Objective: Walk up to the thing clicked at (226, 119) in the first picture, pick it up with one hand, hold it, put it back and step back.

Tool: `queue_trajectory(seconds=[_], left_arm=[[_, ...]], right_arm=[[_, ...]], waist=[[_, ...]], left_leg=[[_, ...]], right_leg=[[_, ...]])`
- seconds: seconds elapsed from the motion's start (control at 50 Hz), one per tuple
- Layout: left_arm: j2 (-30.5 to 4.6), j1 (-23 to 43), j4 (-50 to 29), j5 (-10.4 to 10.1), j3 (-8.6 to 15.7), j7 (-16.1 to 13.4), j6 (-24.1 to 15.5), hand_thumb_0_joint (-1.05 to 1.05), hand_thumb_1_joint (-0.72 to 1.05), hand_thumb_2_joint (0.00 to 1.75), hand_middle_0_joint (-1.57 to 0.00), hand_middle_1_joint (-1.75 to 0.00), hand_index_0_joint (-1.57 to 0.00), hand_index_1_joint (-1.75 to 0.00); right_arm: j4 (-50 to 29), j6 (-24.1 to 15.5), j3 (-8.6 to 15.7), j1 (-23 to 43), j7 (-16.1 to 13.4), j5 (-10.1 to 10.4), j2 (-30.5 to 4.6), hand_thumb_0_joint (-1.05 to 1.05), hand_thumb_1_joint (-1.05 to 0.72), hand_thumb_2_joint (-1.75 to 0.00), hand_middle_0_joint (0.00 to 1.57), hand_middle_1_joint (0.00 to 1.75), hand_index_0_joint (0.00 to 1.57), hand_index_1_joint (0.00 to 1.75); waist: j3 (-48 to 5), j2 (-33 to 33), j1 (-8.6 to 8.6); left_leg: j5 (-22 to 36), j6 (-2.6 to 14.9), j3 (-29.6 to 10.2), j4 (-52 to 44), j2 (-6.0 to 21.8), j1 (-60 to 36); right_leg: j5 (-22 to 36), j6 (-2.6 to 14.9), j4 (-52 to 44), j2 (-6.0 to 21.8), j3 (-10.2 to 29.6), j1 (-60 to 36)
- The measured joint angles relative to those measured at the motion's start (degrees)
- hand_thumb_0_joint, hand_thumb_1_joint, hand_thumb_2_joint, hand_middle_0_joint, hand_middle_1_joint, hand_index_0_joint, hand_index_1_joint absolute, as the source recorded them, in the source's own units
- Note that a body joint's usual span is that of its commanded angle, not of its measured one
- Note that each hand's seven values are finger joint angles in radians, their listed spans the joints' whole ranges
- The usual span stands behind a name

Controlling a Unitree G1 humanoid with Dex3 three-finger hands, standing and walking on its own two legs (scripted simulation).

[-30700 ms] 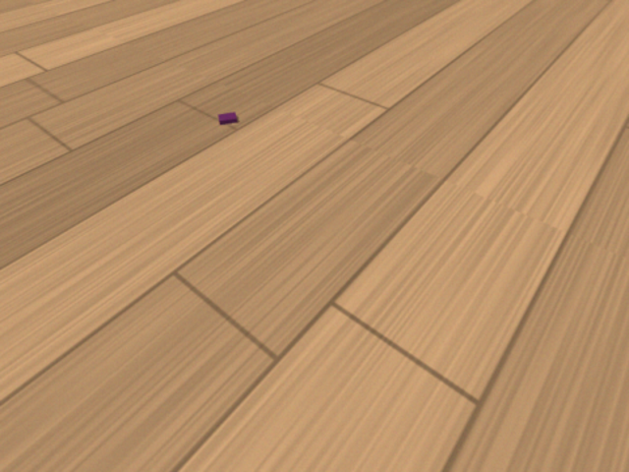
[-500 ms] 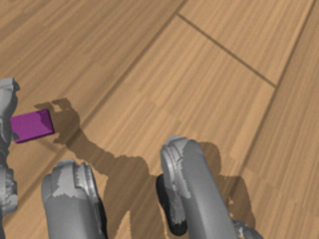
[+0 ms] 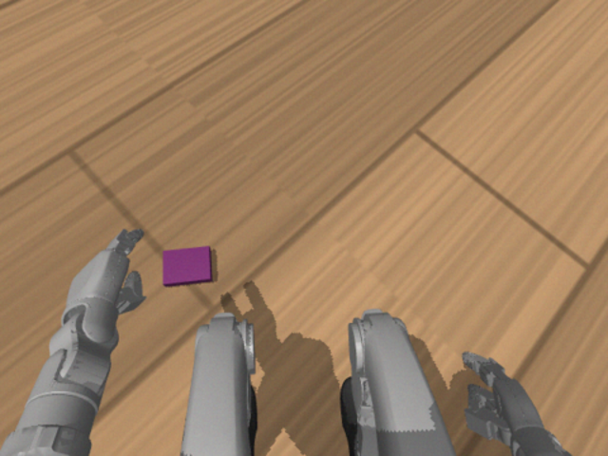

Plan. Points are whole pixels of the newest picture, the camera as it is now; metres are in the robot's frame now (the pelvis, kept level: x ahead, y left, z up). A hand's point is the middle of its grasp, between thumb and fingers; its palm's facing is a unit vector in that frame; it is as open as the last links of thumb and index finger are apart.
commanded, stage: home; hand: left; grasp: from above
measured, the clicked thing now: (187, 266) +0.47 +0.27 -0.45
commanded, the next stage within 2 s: none
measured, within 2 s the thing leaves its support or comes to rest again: neither
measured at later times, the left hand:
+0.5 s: hand (81, 356) +0.24 +0.21 +0.10, palm faces +0.12 -0.96 -0.25, open 7.4 cm
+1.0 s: hand out of the picture +0.22 +0.20 +0.21, palm faces +0.16 -0.97 -0.20, open 7.4 cm
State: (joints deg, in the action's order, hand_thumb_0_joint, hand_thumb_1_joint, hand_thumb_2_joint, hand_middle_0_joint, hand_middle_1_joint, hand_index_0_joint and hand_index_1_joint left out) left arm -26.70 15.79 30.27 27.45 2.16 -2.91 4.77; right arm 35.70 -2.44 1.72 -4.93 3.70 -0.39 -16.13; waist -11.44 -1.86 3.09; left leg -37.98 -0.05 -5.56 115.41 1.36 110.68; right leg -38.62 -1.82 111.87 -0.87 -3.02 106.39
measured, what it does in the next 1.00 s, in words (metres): rises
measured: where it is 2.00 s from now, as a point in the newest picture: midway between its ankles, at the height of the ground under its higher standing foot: (302, 453)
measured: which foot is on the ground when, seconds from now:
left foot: down 0.00-1.00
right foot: down 0.00-1.00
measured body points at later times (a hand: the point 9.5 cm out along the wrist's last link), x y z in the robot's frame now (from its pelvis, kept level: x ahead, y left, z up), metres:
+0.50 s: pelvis +0.04 +0.00 +0.18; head +0.11 +0.03 +0.63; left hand +0.24 +0.26 +0.12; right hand +0.22 -0.22 +0.10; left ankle +0.08 +0.12 -0.42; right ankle +0.09 -0.13 -0.42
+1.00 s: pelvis +0.08 +0.00 +0.26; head +0.09 +0.01 +0.71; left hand +0.21 +0.25 +0.23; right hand +0.27 -0.22 +0.20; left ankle +0.08 +0.12 -0.42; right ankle +0.09 -0.13 -0.42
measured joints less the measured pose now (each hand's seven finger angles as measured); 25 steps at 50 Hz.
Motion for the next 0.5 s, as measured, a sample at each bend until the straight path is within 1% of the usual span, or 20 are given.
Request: queue_trajectory(seconds=[0.06,0.14,0.26,0.3,0.42,0.5], left_arm=[[1.72,-4.82,-4.39,-4.81,-0.18,0.98,1.0,0.01,0.84,0.9,-0.21,-0.31,-0.21,-0.31],[3.78,-10.22,-9.04,-9.88,0.33,0.7,2.55,0.01,0.87,0.9,-0.21,-0.31,-0.21,-0.3],[6.6,-17.3,-15.72,-18.2,0.93,-0.25,7.57,0.01,0.89,0.9,-0.21,-0.3,-0.21,-0.3],[7.49,-19.67,-17.91,-20.65,0.91,-0.78,9.53,0.01,0.89,0.9,-0.21,-0.3,-0.21,-0.3],[10.45,-26.12,-22.67,-26.81,1.24,-1.7,14.76,0.02,0.89,0.9,-0.2,-0.3,-0.21,-0.29],[12.07,-30.15,-25.1,-29.58,1.61,-1.9,16.99,0.02,0.9,0.9,-0.2,-0.3,-0.2,-0.29]], right_arm=[[-1.34,-0.66,-0.54,0.72,-1.46,0.63,0.54,0.0,-0.91,-0.9,0.21,0.3,0.2,0.3],[-3.01,-1.41,-1.28,1.27,-3.11,1.18,1.45,0.0,-0.91,-0.9,0.21,0.3,0.2,0.3],[-4.58,-1.89,-2.36,0.55,-5.07,2.0,2.89,0.0,-0.91,-0.9,0.21,0.3,0.2,0.3],[-4.71,-2.01,-2.83,-0.28,-5.82,2.26,3.4,0.0,-0.91,-0.9,0.21,0.3,0.2,0.3],[-4.5,-3.19,-4.42,-4.37,-8.39,2.88,4.4,0.01,-0.91,-0.9,0.21,0.3,0.21,0.3],[-4.2,-4.51,-4.94,-7.53,-10.52,2.91,4.64,0.01,-0.9,-0.9,0.21,0.3,0.21,0.3]], waist=[[-0.2,0.47,-0.25],[-0.18,0.77,-0.23],[-0.08,0.23,0.04],[-0.04,0.01,0.12],[0.11,-0.6,0.62],[0.07,-0.79,1.06]], left_leg=[[0.75,-0.09,0.14,-4.08,-0.06,-4.75],[1.69,-0.26,0.23,-9.01,-0.19,-10.64],[2.99,-0.39,0.5,-16.77,-0.29,-19.97],[3.42,-0.38,0.61,-19.77,-0.21,-23.72],[5.04,-0.53,0.71,-29.87,0.05,-35.95],[6.19,-0.6,0.78,-36.51,0.26,-43.86]], right_leg=[[0.69,0.2,-3.97,0.19,-0.04,-4.7],[1.54,0.43,-8.8,0.45,-0.15,-10.59],[2.8,0.6,-16.45,0.72,-0.17,-19.87],[3.29,0.63,-19.48,0.71,-0.17,-23.57],[5.21,0.76,-29.92,0.6,-0.36,-35.86],[6.58,0.89,-36.86,0.47,-0.47,-43.84]])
